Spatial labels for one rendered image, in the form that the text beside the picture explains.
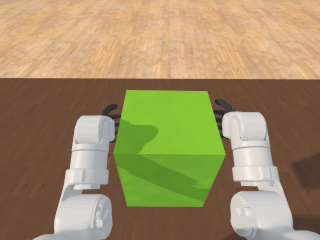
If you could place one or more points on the robot left upper arm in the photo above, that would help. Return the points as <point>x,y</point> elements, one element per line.
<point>82,217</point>

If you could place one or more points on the left robot forearm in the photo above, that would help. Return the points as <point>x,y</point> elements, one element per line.
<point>90,148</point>

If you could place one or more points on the robot right hand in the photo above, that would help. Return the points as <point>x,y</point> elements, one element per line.
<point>228,109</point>

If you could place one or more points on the carton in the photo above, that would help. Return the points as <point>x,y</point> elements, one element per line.
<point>168,149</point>

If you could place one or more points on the robot left hand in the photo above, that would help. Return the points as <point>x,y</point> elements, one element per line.
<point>106,111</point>

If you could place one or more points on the right robot forearm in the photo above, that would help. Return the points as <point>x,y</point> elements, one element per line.
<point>253,165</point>

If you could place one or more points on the robot right upper arm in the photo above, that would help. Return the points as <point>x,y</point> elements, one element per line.
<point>264,215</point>

